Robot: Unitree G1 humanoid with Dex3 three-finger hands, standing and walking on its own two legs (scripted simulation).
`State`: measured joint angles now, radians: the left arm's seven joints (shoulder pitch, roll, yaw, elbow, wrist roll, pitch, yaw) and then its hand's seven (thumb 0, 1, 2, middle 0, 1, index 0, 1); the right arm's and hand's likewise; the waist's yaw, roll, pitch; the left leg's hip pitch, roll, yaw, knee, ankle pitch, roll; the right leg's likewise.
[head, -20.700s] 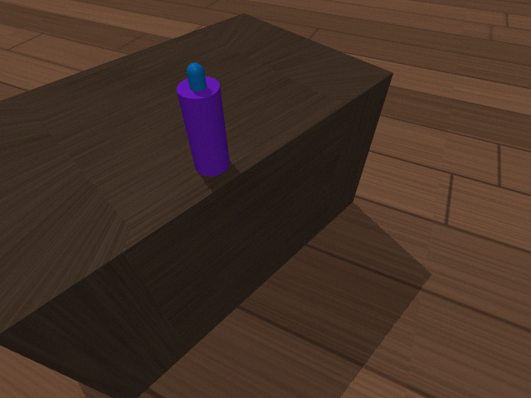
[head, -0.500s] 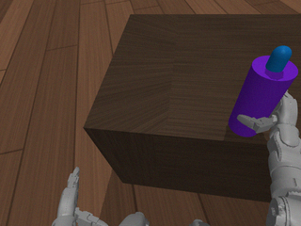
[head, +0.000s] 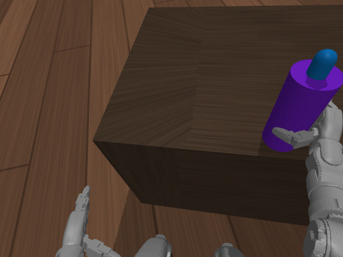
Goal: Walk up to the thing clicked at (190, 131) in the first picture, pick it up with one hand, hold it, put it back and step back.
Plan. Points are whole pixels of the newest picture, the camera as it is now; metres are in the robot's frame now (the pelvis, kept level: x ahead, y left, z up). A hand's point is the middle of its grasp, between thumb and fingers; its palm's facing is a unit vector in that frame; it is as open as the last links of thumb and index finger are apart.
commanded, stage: open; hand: right
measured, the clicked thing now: (298, 104) +0.43 -0.21 +0.10
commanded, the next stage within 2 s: withdraw in 0.38 s
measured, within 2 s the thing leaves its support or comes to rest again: neither
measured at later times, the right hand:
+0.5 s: hand (301, 113) +0.43 -0.23 +0.08, palm faces +0.23 +0.97 +0.02, open 15.3 cm
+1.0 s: hand out of the picture +0.43 -0.30 +0.18, palm faces +0.29 +0.95 -0.10, open 17.5 cm
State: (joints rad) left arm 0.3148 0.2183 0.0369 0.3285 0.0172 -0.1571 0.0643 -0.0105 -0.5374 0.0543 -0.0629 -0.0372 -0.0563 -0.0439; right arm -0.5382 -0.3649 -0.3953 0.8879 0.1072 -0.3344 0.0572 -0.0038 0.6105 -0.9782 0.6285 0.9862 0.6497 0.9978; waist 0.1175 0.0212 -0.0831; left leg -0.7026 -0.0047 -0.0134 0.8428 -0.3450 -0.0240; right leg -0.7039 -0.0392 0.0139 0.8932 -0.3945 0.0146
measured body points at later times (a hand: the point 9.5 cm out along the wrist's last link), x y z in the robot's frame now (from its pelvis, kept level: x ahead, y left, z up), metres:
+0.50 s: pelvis +0.00 +0.00 +0.00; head +0.06 -0.02 +0.44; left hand +0.16 +0.26 -0.04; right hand +0.41 -0.28 +0.08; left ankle +0.04 +0.14 -0.69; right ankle +0.02 -0.13 -0.69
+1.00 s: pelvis +0.02 +0.00 +0.02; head +0.04 +0.00 +0.47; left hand +0.17 +0.26 -0.04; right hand +0.41 -0.35 +0.18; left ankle +0.04 +0.14 -0.69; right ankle +0.02 -0.13 -0.69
